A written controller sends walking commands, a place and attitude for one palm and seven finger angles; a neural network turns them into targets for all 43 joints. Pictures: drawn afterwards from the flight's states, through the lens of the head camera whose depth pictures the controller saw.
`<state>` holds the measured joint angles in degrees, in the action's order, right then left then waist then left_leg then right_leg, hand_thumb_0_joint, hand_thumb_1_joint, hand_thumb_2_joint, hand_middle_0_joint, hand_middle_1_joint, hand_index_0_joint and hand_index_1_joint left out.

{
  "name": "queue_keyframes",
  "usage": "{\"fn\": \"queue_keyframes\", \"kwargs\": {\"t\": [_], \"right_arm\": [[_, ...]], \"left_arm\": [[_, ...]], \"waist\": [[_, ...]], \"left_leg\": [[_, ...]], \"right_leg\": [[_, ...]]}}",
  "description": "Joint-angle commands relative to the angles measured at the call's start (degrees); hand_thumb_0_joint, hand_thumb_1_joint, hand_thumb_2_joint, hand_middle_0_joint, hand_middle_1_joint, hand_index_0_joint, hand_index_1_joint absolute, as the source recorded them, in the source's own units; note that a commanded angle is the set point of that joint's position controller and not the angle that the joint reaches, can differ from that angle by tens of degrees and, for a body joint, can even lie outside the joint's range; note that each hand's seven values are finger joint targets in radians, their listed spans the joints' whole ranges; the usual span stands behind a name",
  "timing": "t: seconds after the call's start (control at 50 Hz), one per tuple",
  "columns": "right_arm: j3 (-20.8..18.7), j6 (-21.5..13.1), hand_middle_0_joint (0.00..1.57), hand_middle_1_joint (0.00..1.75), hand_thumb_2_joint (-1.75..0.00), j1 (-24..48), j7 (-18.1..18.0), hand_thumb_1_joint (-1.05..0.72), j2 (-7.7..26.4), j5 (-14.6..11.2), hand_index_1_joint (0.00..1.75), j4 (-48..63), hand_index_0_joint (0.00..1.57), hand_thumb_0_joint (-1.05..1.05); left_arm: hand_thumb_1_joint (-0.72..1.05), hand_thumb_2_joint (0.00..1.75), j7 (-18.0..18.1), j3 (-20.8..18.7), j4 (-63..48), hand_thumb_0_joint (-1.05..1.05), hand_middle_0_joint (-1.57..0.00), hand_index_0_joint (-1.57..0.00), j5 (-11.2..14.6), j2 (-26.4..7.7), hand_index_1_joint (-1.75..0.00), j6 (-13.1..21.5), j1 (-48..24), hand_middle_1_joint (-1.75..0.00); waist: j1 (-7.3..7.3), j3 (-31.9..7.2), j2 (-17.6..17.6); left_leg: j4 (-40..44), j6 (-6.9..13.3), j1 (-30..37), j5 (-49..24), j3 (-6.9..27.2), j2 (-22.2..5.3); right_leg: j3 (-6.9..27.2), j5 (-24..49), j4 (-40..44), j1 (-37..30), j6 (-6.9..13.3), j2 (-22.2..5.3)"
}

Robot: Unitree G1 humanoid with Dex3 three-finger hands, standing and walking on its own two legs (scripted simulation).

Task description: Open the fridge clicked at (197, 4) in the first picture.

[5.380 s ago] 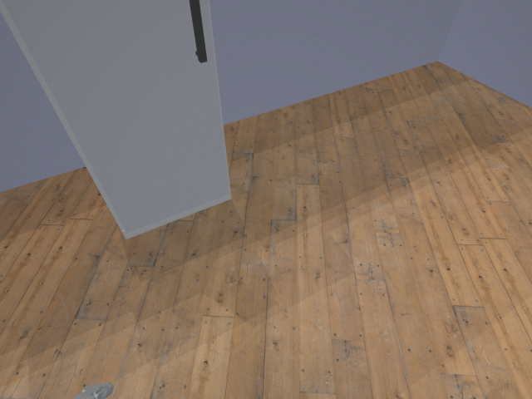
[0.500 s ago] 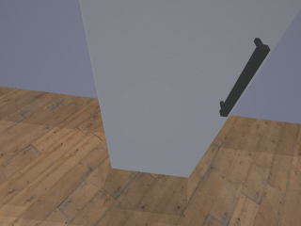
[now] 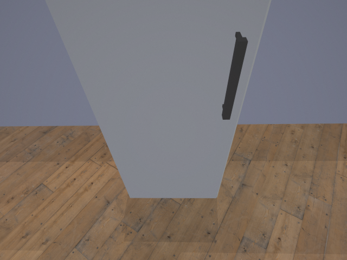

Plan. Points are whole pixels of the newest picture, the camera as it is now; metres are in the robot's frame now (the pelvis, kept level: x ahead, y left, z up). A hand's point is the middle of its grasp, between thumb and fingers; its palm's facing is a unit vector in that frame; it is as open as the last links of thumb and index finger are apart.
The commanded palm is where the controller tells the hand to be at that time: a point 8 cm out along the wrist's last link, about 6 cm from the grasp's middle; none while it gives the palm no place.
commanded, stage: come to a stop and stand still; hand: right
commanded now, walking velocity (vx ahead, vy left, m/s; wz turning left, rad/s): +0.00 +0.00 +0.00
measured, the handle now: (231, 80) +0.54 -0.15 +0.14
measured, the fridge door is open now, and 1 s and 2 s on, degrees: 0 0 0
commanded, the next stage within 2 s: look again from close up in 0.52 s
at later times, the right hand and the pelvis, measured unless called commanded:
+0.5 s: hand out of the picture -0.01 -0.18 -0.18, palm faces +0.01 +0.98 -0.18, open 7.3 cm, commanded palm none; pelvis -0.01 -0.02 +0.01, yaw +1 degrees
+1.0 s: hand out of the picture +0.00 -0.18 -0.17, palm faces +0.00 +0.97 -0.23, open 7.3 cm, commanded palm none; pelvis -0.01 -0.01 +0.00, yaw +1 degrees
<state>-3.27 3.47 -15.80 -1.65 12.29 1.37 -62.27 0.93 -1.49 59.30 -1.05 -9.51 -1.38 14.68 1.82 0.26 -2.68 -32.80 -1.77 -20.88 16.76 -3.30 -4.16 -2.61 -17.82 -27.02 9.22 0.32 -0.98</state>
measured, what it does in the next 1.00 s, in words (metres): steps on the spot: left foot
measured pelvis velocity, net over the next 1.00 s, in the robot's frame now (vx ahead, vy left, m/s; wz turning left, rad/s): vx -0.01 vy -0.01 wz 0.02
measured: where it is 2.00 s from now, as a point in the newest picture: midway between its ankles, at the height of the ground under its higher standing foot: outside the picture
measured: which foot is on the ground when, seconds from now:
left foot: up 0.00-0.16, down 0.18-1.00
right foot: down 0.00-1.00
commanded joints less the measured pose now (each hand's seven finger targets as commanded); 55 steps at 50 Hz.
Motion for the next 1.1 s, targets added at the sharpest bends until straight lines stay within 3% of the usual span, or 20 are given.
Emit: {"fn": "queue_keyframes", "kwargs": {"t": [0.0,0.06,0.1,0.12,0.16,0.18,0.2,0.22,0.3,0.5,0.52,0.54,0.56,0.6,0.68,0.78,0.84,0.88,0.94,1.08], "right_arm": [[0.2,-1.6,0.20,0.30,-0.90,0.2,0.6,-0.90,1.6,0.1,0.30,2.1,0.20,0.00],[1.3,-2.4,0.20,0.30,-0.90,-0.4,0.3,-0.90,0.0,-0.2,0.30,1.2,0.20,0.00],[1.7,-2.9,0.20,0.30,-0.90,-0.9,0.1,-0.90,0.0,-0.5,0.30,0.4,0.20,0.00],[1.7,-3.3,0.20,0.30,-0.90,-2.4,-0.1,-0.90,0.0,-0.5,0.30,-0.5,0.20,0.00],[1.9,-4.0,0.20,0.30,-0.90,-3.6,-0.5,-0.90,1.9,-0.7,0.30,-1.9,0.20,0.00],[2.0,-3.9,0.20,0.30,-0.90,-3.4,-0.6,-0.90,2.3,-0.8,0.30,-1.9,0.20,0.00],[1.9,-4.0,0.20,0.30,-0.90,-2.4,-0.6,-0.90,1.9,-0.6,0.30,-2.4,0.20,0.00],[2.2,-4.2,0.20,0.30,-0.90,-2.5,-0.6,-0.90,1.3,-0.7,0.30,-2.5,0.20,0.00],[2.4,-3.9,0.20,0.30,-0.90,-1.9,-0.7,-0.90,0.5,-0.8,0.30,-2.5,0.20,0.00],[2.5,-3.8,0.20,0.30,-0.90,-3.2,-0.8,-0.90,-0.1,-0.8,0.30,-2.9,0.20,0.00],[3.2,-5.3,0.20,0.30,-0.90,-6.4,-3.0,-0.90,1.9,0.1,0.30,-3.7,0.20,0.00],[2.9,-5.8,0.20,0.30,-0.90,-5.3,-2.4,-0.90,3.3,-0.6,0.30,-1.4,0.20,0.00],[3.2,-5.7,0.20,0.30,-0.90,-3.7,-1.7,-0.90,2.7,-0.6,0.30,-0.4,0.20,0.00],[3.2,-5.4,0.20,0.30,-0.90,-3.7,-1.1,-0.90,1.7,-0.3,0.30,0.7,0.20,0.00],[3.6,-5.3,0.20,0.30,-0.90,-3.7,-0.8,-0.90,0.4,-0.6,0.30,0.3,0.20,0.00],[3.3,-5.1,0.20,0.30,-0.90,-3.3,-0.6,-0.90,1.0,-0.6,0.30,0.5,0.20,0.00],[3.1,-5.3,0.20,0.30,-0.90,-3.4,-0.6,-0.90,1.7,-0.6,0.30,0.7,0.20,0.00],[3.1,-5.3,0.20,0.30,-0.90,-3.2,-0.6,-0.90,2.0,-0.6,0.30,0.7,0.20,0.00],[2.9,-5.4,0.20,0.30,-0.90,-2.9,-0.5,-0.90,2.5,-0.6,0.30,0.8,0.20,0.00],[2.6,-5.6,0.20,0.30,-0.90,-2.2,-0.4,-0.90,3.5,-0.7,0.30,0.7,0.20,0.00]], "left_arm": [[0.90,0.90,1.5,-0.4,-1.5,0.00,-0.20,-0.20,0.1,-7.1,-0.30,1.6,-2.6,-0.30],[0.90,0.90,1.7,-0.5,0.6,0.00,-0.20,-0.20,0.1,-6.7,-0.30,2.1,0.2,-0.30],[0.90,0.90,1.7,-0.7,2.0,0.00,-0.20,-0.20,0.4,-6.7,-0.30,2.3,2.2,-0.30],[0.90,0.90,1.8,-0.6,2.4,0.00,-0.20,-0.20,0.6,-6.3,-0.30,2.4,2.9,-0.30],[0.90,0.90,1.6,-0.3,2.9,0.00,-0.20,-0.20,1.1,-4.3,-0.30,2.9,4.0,-0.30],[0.90,0.90,1.4,-0.3,2.9,0.00,-0.20,-0.20,1.2,-4.0,-0.30,3.0,3.9,-0.30],[0.90,0.90,1.3,-0.1,3.5,0.00,-0.20,-0.20,1.0,-3.6,-0.30,2.5,3.6,-0.30],[0.90,0.90,1.3,-0.1,3.8,0.00,-0.20,-0.20,0.9,-4.0,-0.30,2.5,3.7,-0.30],[0.90,0.90,1.2,0.4,5.2,0.00,-0.20,-0.20,0.8,-3.8,-0.30,2.8,4.6,-0.30],[0.90,0.90,1.3,0.5,6.2,0.00,-0.20,-0.20,0.7,-2.9,-0.30,2.9,6.2,-0.30],[0.90,0.90,0.5,1.0,1.6,0.00,-0.20,-0.20,1.1,-5.3,-0.30,3.8,1.3,-0.30],[0.90,0.90,0.3,1.0,0.7,0.00,-0.20,-0.20,0.5,-3.0,-0.30,3.4,4.6,-0.30],[0.90,0.90,0.2,1.1,0.7,0.00,-0.20,-0.20,0.3,-3.2,-0.30,3.4,6.3,-0.30],[0.90,0.90,0.1,1.1,-0.4,0.00,-0.20,-0.20,-0.1,-3.5,-0.30,4.0,7.2,-0.30],[0.90,0.90,0.7,1.3,-0.9,0.00,-0.20,-0.20,0.4,-4.3,-0.30,4.1,7.5,-0.30],[0.90,0.90,0.6,1.4,-0.4,0.00,-0.20,-0.20,0.4,-4.9,-0.30,3.7,6.9,-0.30],[0.90,0.90,0.6,1.4,0.2,0.00,-0.20,-0.20,0.3,-5.0,-0.30,3.8,6.3,-0.30],[0.90,0.90,0.6,1.5,0.6,0.00,-0.20,-0.20,0.4,-5.2,-0.30,3.7,6.0,-0.30],[0.90,0.90,0.6,1.4,1.1,0.00,-0.20,-0.20,0.3,-5.3,-0.30,3.7,5.5,-0.30],[0.90,0.90,0.7,1.4,2.2,0.00,-0.20,-0.20,0.3,-5.4,-0.30,3.7,4.7,-0.30]], "waist": [[0.45,7.1,14.2],[-0.58,4.6,10.4],[-0.80,3.0,8.6],[-0.57,1.9,7.1],[-1.39,0.4,4.4],[-1.60,1.1,5.7],[-1.81,2.0,0.4],[-1.73,1.9,-1.5],[-1.61,3.9,1.7],[-1.30,4.7,3.2],[-0.06,5.2,1.9],[-2.03,1.0,4.0],[-2.53,1.2,5.8],[-1.98,1.3,12.1],[-2.04,3.5,4.2],[-2.11,6.6,1.4],[-1.92,5.9,2.0],[-2.03,5.7,0.3],[-1.94,5.3,2.3],[-1.83,3.1,1.6]], "left_leg": [[-11.9,0.3,-0.2,4.1,2.7,0.9],[-5.3,-0.4,0.4,4.9,1.4,0.5],[3.8,-0.6,4.2,0.2,1.1,0.5],[9.3,-0.5,7.9,-6.0,1.5,0.3],[11.6,1.3,14.0,-18.3,5.5,-3.5],[11.3,1.7,13.5,-16.7,5.1,-4.4],[10.5,2.0,12.6,-17.2,5.6,-3.3],[10.9,2.2,11.5,-16.7,5.7,-3.4],[12.1,1.8,10.2,-10.3,5.2,-2.4],[12.3,1.7,10.5,-9.9,5.0,-2.1],[9.5,2.6,9.6,-24.3,6.2,-4.2],[9.2,3.9,10.5,-11.8,7.9,-4.8],[8.4,4.5,8.3,-1.2,6.9,-3.2],[5.2,4.3,8.4,-2.0,4.1,-0.9],[6.2,3.9,8.6,-5.7,4.4,-0.7],[7.9,3.7,7.1,-4.2,5.5,-1.0],[8.3,3.9,7.7,-6.0,6.2,-1.4],[9.1,3.9,7.5,-5.6,6.6,-1.7],[9.2,4.0,7.6,-6.9,7.0,-1.7],[9.6,4.4,9.6,-10.8,7.1,-2.4]], "right_leg": [[10.0,3.5,17.7,9.3,5.7,-11.4],[8.0,20.3,12.8,0.5,6.9,-11.1],[7.3,29.0,8.9,-2.3,6.4,-10.6],[6.9,29.9,6.8,-2.2,5.1,-9.5],[5.1,22.6,5.7,0.7,1.8,-6.3],[5.3,17.2,7.6,1.2,1.2,-5.7],[5.2,16.4,7.2,1.6,0.8,-5.4],[4.5,15.5,7.3,0.2,0.8,-5.5],[4.9,11.9,9.6,0.8,1.1,-5.8],[5.0,9.1,10.9,2.2,1.2,-5.8],[3.0,19.5,-0.2,5.7,0.1,-6.3],[3.7,4.8,2.3,4.4,0.1,-3.1],[4.7,2.5,4.1,5.7,0.6,-3.7],[7.1,5.0,6.4,7.5,1.8,-5.4],[6.7,9.7,6.5,6.0,2.5,-5.5],[6.1,4.6,8.5,6.2,2.2,-4.8],[5.4,6.5,8.2,4.8,2.2,-4.4],[5.0,6.0,8.1,4.2,2.1,-4.4],[4.5,7.3,7.8,3.4,1.9,-4.2],[3.7,9.1,7.0,2.1,1.4,-4.4]]}}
